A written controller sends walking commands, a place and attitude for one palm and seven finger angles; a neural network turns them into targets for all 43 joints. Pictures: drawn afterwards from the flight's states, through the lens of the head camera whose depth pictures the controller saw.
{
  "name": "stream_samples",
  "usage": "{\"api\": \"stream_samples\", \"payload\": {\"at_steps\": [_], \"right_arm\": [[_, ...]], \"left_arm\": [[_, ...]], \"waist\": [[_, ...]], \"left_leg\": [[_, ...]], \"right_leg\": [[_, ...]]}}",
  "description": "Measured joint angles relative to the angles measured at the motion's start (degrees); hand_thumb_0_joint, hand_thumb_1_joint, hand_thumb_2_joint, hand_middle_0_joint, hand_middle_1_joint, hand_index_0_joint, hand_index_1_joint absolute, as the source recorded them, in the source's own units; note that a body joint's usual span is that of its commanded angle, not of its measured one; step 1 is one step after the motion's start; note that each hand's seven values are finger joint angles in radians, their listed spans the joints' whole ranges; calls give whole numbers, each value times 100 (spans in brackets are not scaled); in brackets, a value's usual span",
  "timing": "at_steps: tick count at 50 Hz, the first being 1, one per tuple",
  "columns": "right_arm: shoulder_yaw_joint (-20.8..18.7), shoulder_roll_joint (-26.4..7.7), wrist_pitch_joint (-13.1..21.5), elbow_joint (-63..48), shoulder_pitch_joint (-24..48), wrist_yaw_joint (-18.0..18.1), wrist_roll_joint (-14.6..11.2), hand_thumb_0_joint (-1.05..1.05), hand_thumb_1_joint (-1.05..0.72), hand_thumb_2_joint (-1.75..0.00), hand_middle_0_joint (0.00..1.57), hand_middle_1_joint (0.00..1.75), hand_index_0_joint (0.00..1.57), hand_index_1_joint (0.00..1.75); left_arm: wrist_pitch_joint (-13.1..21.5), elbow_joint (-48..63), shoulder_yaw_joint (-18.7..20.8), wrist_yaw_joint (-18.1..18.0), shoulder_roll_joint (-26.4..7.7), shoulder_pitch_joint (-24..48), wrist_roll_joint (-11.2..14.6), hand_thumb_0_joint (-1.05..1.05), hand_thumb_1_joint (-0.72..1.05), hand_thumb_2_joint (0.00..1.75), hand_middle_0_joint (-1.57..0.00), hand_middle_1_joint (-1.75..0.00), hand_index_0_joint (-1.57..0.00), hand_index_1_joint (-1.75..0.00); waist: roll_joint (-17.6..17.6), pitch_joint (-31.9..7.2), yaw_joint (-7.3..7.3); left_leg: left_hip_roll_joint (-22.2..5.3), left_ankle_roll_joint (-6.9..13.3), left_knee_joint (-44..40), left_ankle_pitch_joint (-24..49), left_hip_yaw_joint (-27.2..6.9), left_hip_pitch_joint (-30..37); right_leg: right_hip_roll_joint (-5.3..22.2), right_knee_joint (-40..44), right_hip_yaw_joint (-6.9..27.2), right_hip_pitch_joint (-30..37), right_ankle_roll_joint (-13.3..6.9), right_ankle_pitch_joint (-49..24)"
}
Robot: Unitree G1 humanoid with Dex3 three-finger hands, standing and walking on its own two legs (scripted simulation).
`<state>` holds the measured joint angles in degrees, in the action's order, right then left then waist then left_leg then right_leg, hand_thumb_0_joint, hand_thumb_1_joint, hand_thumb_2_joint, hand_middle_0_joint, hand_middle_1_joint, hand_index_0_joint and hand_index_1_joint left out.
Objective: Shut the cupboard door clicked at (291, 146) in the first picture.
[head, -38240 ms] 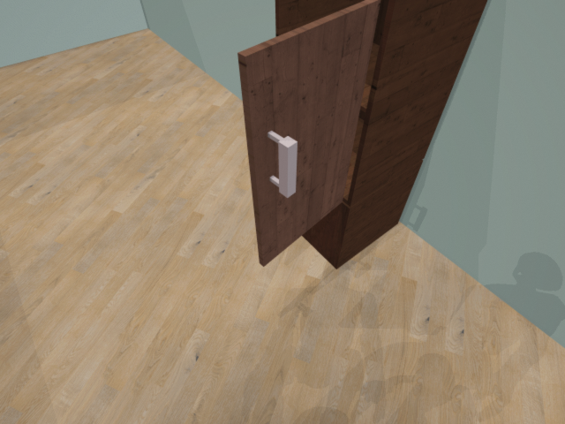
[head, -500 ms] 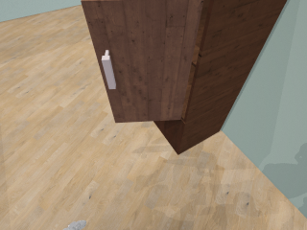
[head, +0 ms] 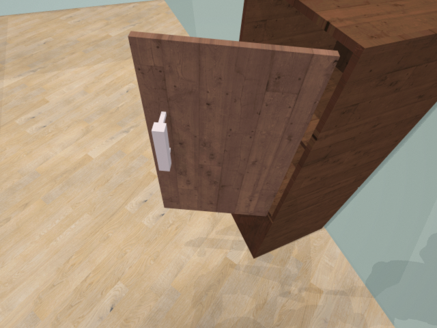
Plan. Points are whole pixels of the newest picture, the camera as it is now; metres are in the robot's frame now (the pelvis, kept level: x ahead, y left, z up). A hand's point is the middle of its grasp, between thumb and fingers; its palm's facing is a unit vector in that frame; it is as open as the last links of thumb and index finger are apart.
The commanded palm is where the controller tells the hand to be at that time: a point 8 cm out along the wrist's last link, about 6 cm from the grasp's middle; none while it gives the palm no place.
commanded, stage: come to a stop and stand still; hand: left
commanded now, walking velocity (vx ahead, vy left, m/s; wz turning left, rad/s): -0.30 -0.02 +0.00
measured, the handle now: (164, 141) +0.48 +0.16 +0.02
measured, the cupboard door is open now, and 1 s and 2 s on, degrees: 63 63 63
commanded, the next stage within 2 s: look again from close up in 0.98 s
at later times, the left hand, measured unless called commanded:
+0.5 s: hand out of the picture +0.08 +0.20 -0.19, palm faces +0.04 -0.97 -0.24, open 7.4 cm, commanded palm none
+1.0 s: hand out of the picture +0.01 +0.21 -0.17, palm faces -0.04 -0.98 -0.21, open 7.4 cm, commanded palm none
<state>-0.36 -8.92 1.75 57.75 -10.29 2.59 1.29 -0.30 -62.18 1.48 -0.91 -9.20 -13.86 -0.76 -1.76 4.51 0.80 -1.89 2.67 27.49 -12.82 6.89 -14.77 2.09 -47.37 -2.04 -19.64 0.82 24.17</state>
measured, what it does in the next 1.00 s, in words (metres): steps on the spot: right foot, then left foot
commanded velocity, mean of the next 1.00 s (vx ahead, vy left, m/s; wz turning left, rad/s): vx -0.06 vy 0.03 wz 0.00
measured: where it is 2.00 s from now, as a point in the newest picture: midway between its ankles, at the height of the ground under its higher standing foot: outside the picture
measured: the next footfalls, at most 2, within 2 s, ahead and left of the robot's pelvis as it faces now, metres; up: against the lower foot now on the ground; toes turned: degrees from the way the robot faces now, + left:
right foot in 0.10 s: +0.05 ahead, -0.11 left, +0.00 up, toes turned -3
left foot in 0.46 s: +0.03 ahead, +0.10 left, +0.00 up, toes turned +2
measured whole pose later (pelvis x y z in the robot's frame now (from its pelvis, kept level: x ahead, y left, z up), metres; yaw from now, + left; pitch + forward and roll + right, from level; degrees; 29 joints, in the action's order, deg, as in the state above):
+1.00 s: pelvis -0.03 +0.03 +0.00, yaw -3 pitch -1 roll +0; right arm -0.7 -10.8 -0.4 56.7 -19.5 0.7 1.0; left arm -1.1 -56.2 -0.5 -1.6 -10.1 -16.8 -1.4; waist -0.5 0.8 -0.2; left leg 2.9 5.0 26.5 -13.9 7.6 -12.0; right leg 2.3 -28.6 0.9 -16.1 1.0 11.5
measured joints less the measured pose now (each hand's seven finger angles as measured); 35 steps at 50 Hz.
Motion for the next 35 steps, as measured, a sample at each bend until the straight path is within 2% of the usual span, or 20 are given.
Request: {"api": "stream_samples", "payload": {"at_steps": [3,5,7,9,11,14,16,18,21,22,23,26,29,31,33,35], "right_arm": [[-30,-50,-168,125,22,-28,-37,0,-94,-90,21,30,20,30],[-79,-37,-281,149,10,-57,-57,0,-93,-90,21,30,20,30],[-149,-58,-387,137,18,-93,-75,0,-93,-90,21,30,20,30],[-240,-159,-470,84,57,-123,-94,0,-92,-90,21,30,20,30],[-305,-274,-531,36,108,-113,-93,1,-92,-90,20,30,20,30],[-327,-386,-559,3,194,-109,-115,1,-92,-90,20,30,20,30],[-311,-404,-561,-20,231,-129,-121,1,-92,-90,20,30,20,30],[-281,-390,-553,-53,264,-153,-122,1,-92,-90,20,30,20,30],[-237,-341,-490,-115,286,-180,-125,1,-91,-90,20,30,20,30],[-217,-338,-448,-143,266,-191,-120,1,-91,-90,20,30,20,30],[-216,-346,-402,-194,224,-200,-128,1,-91,-90,20,30,20,30],[-203,-288,-360,-414,79,-186,-65,1,-91,-90,20,30,20,30],[-165,-232,-342,-659,-75,-134,2,1,-91,-90,20,30,20,30],[-119,-185,-342,-754,-124,-151,22,1,-91,-90,20,30,20,30],[-61,-98,-343,-799,-161,-184,2,1,-91,-90,20,30,20,30],[-38,-64,-357,-782,-156,-204,-31,1,-91,-90,20,30,20,30]], "left_arm": [[-50,147,31,-41,-82,115,-29,1,92,90,-20,-30,-20,-29],[-62,247,67,-39,-197,111,-60,1,92,90,-20,-30,-20,-29],[-81,292,99,-45,-276,109,-98,0,92,90,-20,-30,-20,-29],[-99,294,89,-32,-258,168,-117,0,92,90,-20,-30,-20,-29],[-90,321,79,-48,-196,256,-128,0,91,90,-20,-30,-20,-29],[-63,414,86,-98,-138,381,-125,0,91,90,-20,-30,-20,-29],[-63,490,104,-120,-149,443,-126,0,91,90,-20,-30,-20,-29],[-62,556,126,-129,-194,484,-127,0,90,90,-20,-30,-20,-29],[-80,589,151,-125,-288,503,-117,0,90,90,-20,-30,-20,-29],[-98,590,155,-122,-314,487,-98,0,90,90,-20,-30,-20,-29],[-96,565,122,-165,-329,466,-59,0,90,90,-20,-30,-20,-29],[-177,564,25,-240,-359,336,-12,0,90,90,-20,-30,-20,-29],[-305,609,-24,-201,-313,172,-40,0,90,90,-20,-30,-20,-29],[-286,682,-25,-157,-291,123,-44,0,90,90,-20,-30,-20,-29],[-195,790,-31,-124,-327,36,-56,0,90,90,-20,-30,-20,-29],[-123,778,-61,-111,-274,4,-68,0,90,90,-20,-30,-20,-29]], "waist": [[36,67,16],[-30,67,25],[-39,30,29],[90,37,-31],[196,91,-55],[219,181,-33],[159,199,-9],[67,189,17],[-65,142,20],[-72,112,6],[-47,69,-37],[-73,-33,-21],[144,-230,-41],[244,-278,-25],[182,-322,32],[262,-283,18]], "left_leg": [[-57,-102,21,-83,-38,93],[-69,-199,225,-249,-21,81],[-116,-297,510,-451,-6,-19],[-93,-339,1012,-864,-184,-214],[64,-356,1893,-1526,-396,-466],[282,-424,2805,-1909,-550,-703],[328,-480,2796,-1921,-559,-708],[318,-521,2444,-1797,-557,-623],[249,-535,1290,-1141,-531,-262],[196,-524,740,-676,-523,-58],[138,-425,460,-378,-472,66],[226,-80,718,-709,-315,150],[205,47,752,-812,-194,219],[235,89,770,-777,-130,181],[346,100,850,-773,-7,70],[374,106,898,-756,24,-3]], "right_leg": [[69,948,68,77,39,-590],[92,1364,154,171,-6,-1319],[70,1364,183,212,17,-1016],[17,1287,134,185,-2,-695],[6,1343,115,187,-12,-746],[41,1571,137,239,-34,-902],[87,1737,145,271,-13,-1010],[133,1843,151,273,26,-1092],[182,1796,159,216,122,-1109],[173,1686,151,173,167,-1062],[166,1531,122,125,214,-987],[233,936,164,52,37,-481],[53,241,181,-66,-94,137],[-12,365,102,1,-119,-96],[-28,975,168,184,-142,-590],[-24,984,239,111,-50,-761]]}}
